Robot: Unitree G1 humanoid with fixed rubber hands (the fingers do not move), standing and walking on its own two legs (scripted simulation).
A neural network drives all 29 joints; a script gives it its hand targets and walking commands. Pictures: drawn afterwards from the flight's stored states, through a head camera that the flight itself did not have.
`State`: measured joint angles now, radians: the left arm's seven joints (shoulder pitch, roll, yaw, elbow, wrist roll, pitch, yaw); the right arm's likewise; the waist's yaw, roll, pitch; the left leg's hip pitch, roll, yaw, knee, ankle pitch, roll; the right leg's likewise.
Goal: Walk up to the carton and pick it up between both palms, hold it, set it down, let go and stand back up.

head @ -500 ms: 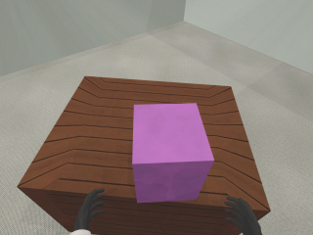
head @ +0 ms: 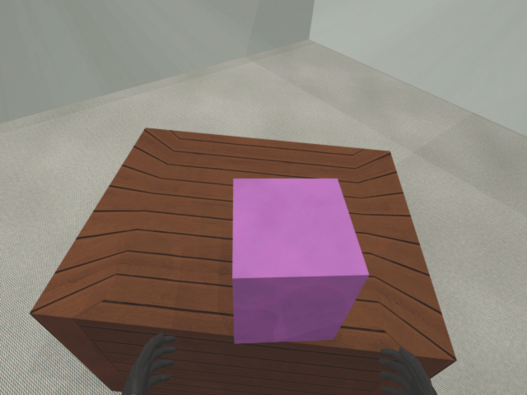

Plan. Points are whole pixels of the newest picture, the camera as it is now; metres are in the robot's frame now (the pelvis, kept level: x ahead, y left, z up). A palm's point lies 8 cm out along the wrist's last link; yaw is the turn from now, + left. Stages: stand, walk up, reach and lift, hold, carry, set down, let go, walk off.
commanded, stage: set down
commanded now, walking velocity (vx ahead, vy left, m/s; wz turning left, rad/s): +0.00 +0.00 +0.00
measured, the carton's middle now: (285, 262) +0.38 -0.01 -0.06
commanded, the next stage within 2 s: let go in 0.80 s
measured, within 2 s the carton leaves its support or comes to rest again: neither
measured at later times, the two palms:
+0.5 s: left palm (122, 390) +0.14 +0.23 -0.08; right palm out of the picture +0.15 -0.20 -0.08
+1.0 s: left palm (121, 382) +0.15 +0.23 -0.08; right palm out of the picture +0.15 -0.21 -0.09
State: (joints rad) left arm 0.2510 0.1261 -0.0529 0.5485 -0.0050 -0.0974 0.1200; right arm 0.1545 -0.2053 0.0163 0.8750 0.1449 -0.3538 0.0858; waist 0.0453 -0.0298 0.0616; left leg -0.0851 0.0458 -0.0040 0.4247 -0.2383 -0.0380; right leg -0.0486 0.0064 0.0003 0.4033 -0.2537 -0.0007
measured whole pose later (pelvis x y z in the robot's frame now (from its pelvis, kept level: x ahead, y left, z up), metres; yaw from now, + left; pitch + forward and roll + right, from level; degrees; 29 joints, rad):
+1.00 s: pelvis +0.00 +0.01 +0.00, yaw -2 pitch -6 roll +0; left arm 0.18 0.17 0.00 0.56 0.00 0.13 0.03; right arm 0.15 -0.18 -0.03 0.80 -0.01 -0.20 0.02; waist 0.03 0.00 0.09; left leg -0.06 0.03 0.03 0.40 -0.24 -0.02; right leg -0.03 -0.01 0.03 0.39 -0.24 0.02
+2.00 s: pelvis -0.02 +0.02 +0.00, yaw -2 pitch -4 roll +0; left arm 0.15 0.34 -0.02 1.06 0.02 -0.01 -0.01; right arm 0.17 -0.34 0.01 1.03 -0.01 0.00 0.01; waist 0.00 0.00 0.03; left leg -0.13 0.03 0.03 0.42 -0.21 -0.01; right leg -0.11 -0.01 0.03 0.40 -0.21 0.03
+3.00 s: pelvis -0.02 +0.03 +0.00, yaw -1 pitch -3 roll +0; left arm 0.13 0.35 -0.01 1.11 0.02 -0.01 0.00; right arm 0.11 -0.36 -0.01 1.10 -0.01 -0.01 0.01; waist 0.00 0.00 0.05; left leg -0.14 0.00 0.02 0.39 -0.19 0.01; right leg -0.11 -0.04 0.04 0.37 -0.20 0.05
